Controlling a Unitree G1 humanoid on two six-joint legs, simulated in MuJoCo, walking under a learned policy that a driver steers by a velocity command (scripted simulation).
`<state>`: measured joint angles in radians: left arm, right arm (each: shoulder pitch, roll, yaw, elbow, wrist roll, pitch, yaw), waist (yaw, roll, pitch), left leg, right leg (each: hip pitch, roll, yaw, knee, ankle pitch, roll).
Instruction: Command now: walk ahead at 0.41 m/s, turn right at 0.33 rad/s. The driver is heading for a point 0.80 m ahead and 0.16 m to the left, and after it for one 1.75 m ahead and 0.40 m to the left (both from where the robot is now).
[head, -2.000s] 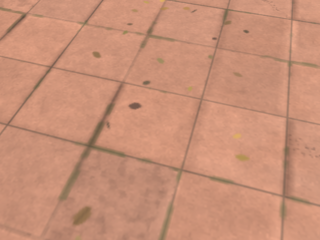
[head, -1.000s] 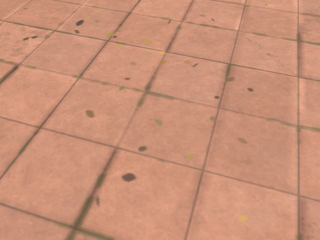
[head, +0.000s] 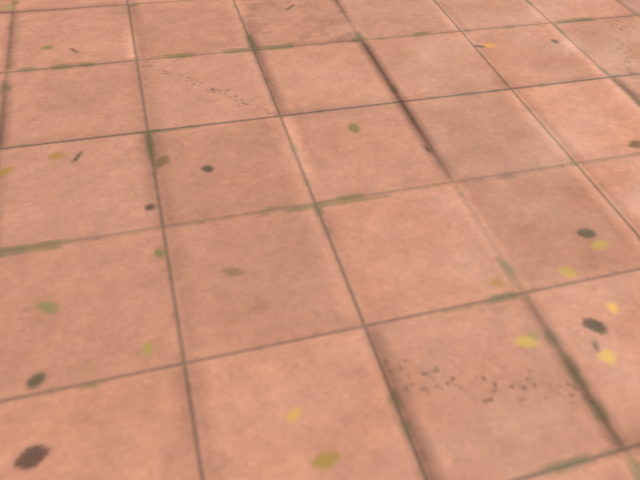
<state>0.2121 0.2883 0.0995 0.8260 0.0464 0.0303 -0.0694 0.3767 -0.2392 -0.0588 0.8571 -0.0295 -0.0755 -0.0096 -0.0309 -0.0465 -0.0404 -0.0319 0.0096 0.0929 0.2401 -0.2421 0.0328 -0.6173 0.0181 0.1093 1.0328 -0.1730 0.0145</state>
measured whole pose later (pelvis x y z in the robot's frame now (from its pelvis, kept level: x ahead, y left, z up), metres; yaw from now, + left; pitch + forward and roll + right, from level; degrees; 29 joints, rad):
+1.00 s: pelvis +0.51 -0.01 -0.01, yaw +20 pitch +1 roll +0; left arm 0.12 0.25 0.03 0.76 0.05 -0.03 -0.01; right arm 0.36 -0.27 -0.07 0.87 0.00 -0.05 0.01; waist -0.04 -0.03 0.05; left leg -0.13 -0.16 -0.06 0.31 -0.20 0.15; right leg -0.67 -0.13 0.05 0.96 -0.17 0.05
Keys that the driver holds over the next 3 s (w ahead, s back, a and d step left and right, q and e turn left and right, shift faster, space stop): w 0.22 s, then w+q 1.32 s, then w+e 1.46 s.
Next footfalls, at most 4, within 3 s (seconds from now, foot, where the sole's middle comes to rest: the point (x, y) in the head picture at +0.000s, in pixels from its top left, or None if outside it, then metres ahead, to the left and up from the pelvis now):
0.20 right None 0.19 -0.15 -0.79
0.70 left None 0.51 0.02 -0.79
1.26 right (310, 344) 0.88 -0.02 -0.79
1.76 left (175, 320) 0.94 0.32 -0.79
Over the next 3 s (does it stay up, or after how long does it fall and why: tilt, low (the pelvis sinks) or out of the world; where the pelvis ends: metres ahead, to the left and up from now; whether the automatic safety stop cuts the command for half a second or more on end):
stays up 1.49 0.44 -0.01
